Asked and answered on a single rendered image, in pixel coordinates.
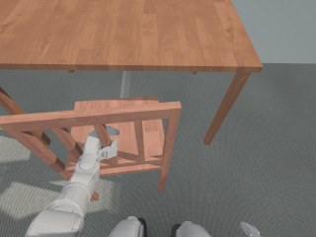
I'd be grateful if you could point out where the left robot upper arm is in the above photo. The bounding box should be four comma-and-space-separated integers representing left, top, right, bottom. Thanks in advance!
28, 208, 84, 237

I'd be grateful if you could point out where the table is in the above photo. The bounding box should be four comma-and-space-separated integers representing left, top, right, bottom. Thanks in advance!
0, 0, 264, 146

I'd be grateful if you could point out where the robot right thigh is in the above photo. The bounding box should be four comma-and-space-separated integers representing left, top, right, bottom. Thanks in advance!
176, 223, 211, 237

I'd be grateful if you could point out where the left robot forearm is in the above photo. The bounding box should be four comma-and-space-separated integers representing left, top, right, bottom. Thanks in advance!
25, 153, 100, 237

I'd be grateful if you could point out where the left robot hand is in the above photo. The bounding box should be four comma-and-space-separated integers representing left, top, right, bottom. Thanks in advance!
83, 125, 119, 161

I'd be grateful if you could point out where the chair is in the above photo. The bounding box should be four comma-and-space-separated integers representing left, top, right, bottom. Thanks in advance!
0, 95, 182, 201

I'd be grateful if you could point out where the right robot hand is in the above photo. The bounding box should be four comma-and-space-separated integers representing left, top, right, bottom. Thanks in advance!
240, 221, 263, 237

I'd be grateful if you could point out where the left robot foot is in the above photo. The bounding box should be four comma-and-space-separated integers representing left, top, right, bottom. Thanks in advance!
137, 217, 147, 237

